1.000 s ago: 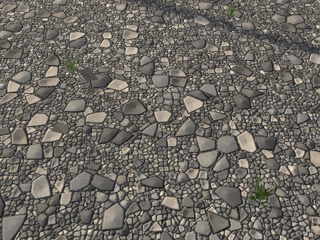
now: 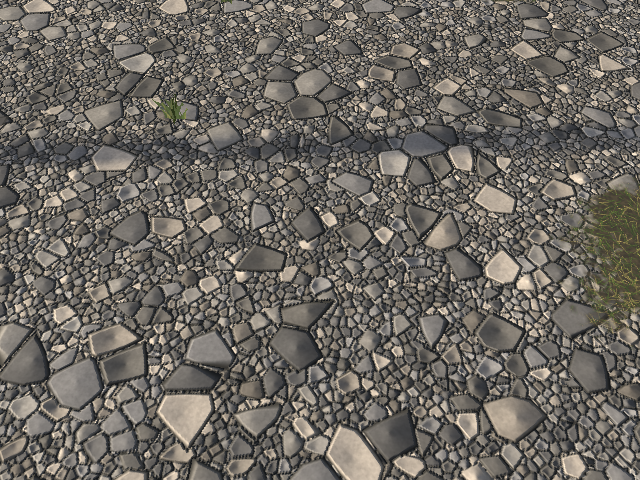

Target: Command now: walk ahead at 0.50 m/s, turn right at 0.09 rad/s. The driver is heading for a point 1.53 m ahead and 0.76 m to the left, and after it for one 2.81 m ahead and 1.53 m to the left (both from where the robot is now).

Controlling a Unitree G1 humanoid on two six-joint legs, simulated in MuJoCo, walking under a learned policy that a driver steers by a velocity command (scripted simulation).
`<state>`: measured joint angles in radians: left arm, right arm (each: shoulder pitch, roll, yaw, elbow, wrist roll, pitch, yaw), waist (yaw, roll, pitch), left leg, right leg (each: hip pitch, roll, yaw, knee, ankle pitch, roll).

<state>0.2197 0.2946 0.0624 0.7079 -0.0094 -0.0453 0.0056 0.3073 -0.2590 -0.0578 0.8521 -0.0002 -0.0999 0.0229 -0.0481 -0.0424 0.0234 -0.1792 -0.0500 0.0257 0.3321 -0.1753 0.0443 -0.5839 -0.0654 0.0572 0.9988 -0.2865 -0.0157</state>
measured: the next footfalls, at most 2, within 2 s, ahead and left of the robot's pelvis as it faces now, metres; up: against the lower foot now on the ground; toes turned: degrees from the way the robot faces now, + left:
right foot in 0.24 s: +0.29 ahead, -0.15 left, +0.00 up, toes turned +5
left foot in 0.68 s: +0.41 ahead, +0.13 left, +0.00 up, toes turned +21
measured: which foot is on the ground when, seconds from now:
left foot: down 0.00-0.24, up 0.26-0.66, down 0.68-1.00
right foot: up 0.00-0.22, down 0.24-0.68, up 0.70-1.00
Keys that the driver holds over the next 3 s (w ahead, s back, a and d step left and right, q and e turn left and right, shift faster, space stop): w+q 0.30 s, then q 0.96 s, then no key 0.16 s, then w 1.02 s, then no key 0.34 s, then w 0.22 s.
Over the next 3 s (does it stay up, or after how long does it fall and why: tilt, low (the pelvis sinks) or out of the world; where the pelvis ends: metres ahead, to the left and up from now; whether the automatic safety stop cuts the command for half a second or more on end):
stays up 0.81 0.40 -0.01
